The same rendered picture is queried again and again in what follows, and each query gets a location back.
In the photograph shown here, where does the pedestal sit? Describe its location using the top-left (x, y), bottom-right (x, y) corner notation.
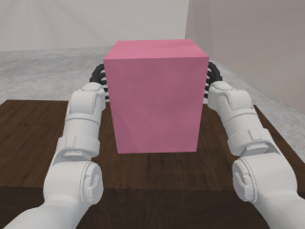
top-left (0, 99), bottom-right (305, 229)

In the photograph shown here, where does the carton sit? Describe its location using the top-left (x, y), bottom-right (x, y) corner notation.
top-left (103, 39), bottom-right (210, 154)

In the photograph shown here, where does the right robot upper arm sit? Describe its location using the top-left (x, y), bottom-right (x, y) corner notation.
top-left (232, 152), bottom-right (305, 229)

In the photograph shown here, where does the left robot hand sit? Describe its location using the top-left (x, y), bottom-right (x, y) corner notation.
top-left (90, 63), bottom-right (110, 100)

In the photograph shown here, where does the robot left forearm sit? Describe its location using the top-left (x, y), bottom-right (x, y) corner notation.
top-left (43, 82), bottom-right (106, 199)

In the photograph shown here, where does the right robot hand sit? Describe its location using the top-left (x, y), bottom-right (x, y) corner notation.
top-left (204, 62), bottom-right (223, 99)

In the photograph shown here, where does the robot right forearm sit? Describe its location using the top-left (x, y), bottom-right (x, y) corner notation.
top-left (207, 81), bottom-right (297, 190)

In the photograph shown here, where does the left robot upper arm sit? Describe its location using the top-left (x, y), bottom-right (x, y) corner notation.
top-left (3, 161), bottom-right (104, 229)

